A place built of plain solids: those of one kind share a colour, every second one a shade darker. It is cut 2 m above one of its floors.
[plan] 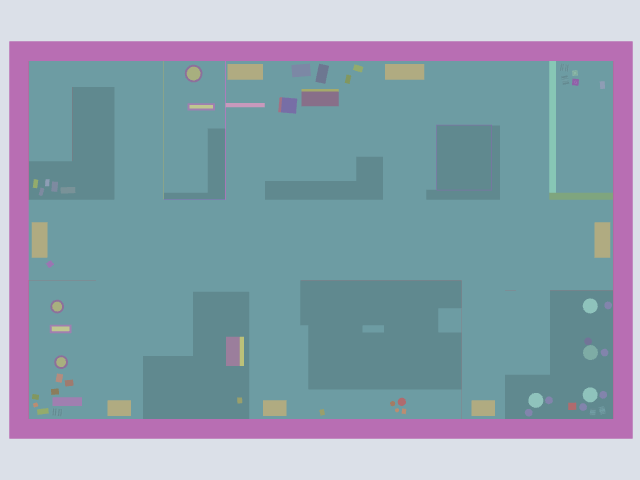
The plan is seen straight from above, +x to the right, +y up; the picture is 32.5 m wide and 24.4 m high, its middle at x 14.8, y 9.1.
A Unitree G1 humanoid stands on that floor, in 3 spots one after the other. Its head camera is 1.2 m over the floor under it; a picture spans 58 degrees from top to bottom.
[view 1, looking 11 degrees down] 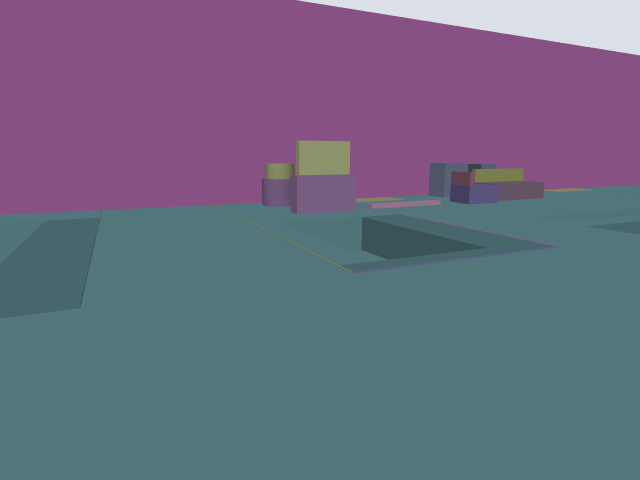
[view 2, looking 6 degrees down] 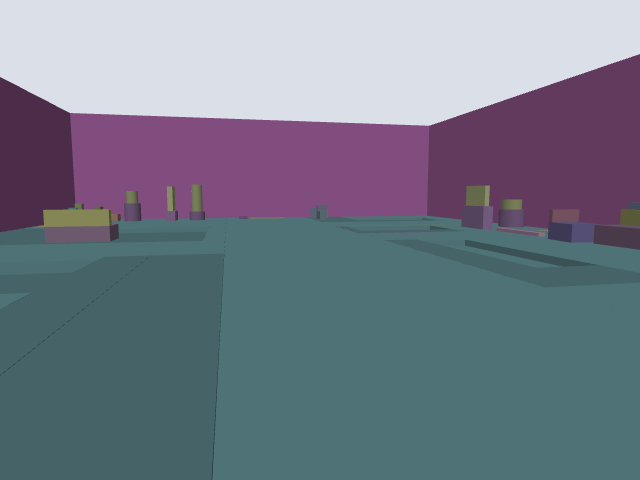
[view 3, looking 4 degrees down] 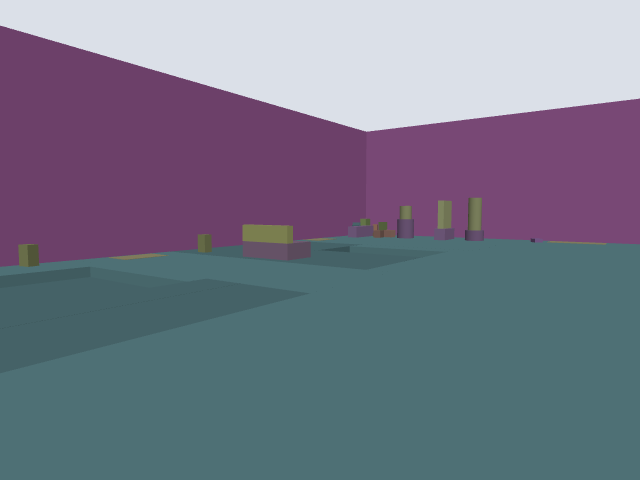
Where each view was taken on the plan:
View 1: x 4.70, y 7.34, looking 65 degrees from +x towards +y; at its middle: floor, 6.29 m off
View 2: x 22.80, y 7.14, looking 168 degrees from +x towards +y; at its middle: floor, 11.48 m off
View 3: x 18.70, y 10.78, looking -144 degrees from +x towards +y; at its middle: low_mat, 17.01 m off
